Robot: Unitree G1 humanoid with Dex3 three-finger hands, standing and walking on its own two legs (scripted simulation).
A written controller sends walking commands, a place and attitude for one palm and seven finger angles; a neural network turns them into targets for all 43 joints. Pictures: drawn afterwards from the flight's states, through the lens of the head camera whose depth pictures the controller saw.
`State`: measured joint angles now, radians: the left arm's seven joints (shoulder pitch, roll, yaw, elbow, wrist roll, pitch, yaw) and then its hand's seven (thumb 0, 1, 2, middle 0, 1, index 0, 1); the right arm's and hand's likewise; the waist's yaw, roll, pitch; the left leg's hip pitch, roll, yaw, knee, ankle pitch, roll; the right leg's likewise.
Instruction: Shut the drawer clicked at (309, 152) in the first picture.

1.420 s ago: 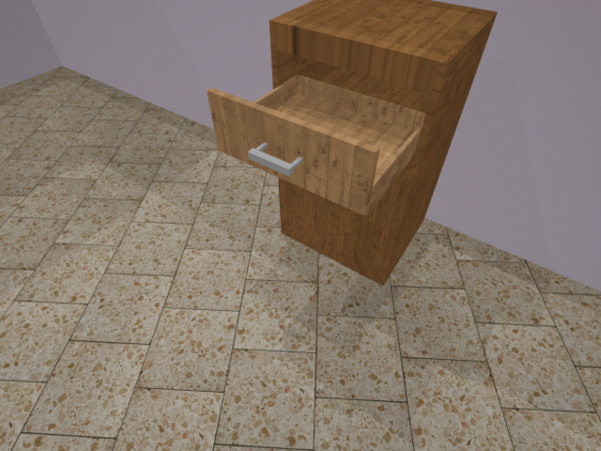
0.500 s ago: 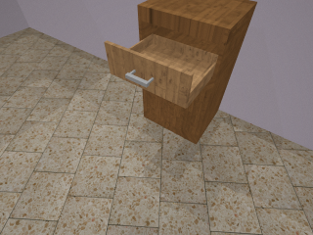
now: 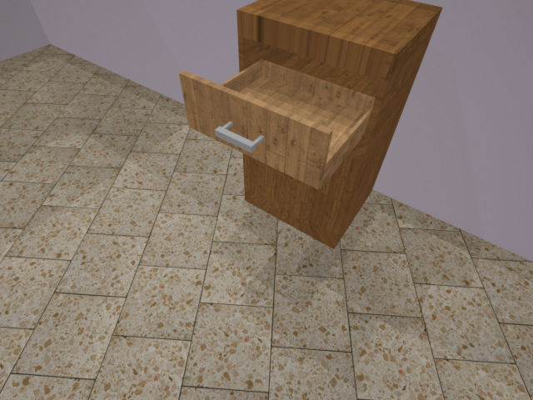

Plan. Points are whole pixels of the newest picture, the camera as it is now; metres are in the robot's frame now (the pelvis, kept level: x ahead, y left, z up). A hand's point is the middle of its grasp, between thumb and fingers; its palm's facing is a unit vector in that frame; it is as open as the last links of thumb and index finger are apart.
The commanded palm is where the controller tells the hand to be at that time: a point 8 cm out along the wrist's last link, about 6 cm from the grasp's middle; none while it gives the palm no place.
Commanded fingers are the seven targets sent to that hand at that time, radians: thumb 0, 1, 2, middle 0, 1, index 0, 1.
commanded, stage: look at it before walking up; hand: left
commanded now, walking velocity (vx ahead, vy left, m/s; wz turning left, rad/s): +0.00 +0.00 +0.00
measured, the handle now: (239, 135) +0.75 +0.11 -0.05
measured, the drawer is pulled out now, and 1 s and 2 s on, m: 0.30 0.30 0.30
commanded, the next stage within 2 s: turn to face it in 0.02 s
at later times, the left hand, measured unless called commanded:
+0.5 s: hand out of the picture +0.06 +0.19 -0.18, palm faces -0.13 -0.95 -0.29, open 7.4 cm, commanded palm none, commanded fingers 0.00 0.90 0.90 -0.20 -0.30 -0.20 -0.30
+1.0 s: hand out of the picture +0.12 +0.22 -0.18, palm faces -0.32 -0.92 -0.23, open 7.4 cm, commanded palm none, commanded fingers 0.00 0.90 0.90 -0.20 -0.30 -0.20 -0.30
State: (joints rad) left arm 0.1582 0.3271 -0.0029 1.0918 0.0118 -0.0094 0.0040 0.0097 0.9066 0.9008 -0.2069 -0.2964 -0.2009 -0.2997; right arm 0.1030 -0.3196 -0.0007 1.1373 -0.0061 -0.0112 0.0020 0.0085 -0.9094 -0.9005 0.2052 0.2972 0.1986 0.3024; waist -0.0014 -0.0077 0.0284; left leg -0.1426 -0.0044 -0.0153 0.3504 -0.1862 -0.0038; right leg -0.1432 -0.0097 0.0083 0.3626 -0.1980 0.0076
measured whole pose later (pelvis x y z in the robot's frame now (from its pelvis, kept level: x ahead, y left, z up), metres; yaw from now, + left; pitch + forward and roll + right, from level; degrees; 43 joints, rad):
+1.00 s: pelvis -0.02 +0.04 -0.01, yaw -23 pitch +1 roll +0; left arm 0.24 0.26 0.10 0.92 0.03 0.06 -0.01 0.01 0.91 0.90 -0.21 -0.30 -0.20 -0.30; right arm 0.20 -0.18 -0.04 0.93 -0.02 0.00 -0.03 0.01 -0.91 -0.90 0.20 0.30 0.20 0.30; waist 0.01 -0.06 0.03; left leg -0.24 0.01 0.01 0.50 -0.27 0.01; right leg -0.51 0.07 0.10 0.93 -0.38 0.03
